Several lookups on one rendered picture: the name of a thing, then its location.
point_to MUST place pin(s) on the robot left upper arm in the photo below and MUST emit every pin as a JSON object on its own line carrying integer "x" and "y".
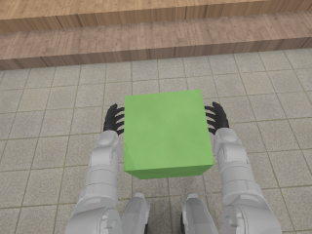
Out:
{"x": 103, "y": 220}

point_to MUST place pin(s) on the right robot shin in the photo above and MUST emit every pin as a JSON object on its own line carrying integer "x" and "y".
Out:
{"x": 191, "y": 195}

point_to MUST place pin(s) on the robot right thigh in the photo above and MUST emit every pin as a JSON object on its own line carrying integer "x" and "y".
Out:
{"x": 197, "y": 217}

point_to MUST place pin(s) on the left robot hand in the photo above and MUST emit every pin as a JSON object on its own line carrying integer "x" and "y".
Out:
{"x": 110, "y": 119}

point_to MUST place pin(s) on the robot right upper arm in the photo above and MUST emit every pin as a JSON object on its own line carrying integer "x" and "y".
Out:
{"x": 244, "y": 219}

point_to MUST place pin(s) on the left robot forearm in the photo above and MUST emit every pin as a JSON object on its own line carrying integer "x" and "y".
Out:
{"x": 100, "y": 189}

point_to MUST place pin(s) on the carton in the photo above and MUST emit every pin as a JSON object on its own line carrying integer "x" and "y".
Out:
{"x": 166, "y": 135}

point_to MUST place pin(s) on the right robot forearm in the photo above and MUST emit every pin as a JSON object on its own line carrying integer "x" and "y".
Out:
{"x": 237, "y": 178}

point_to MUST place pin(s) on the right robot hand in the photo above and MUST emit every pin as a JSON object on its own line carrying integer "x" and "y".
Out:
{"x": 219, "y": 116}

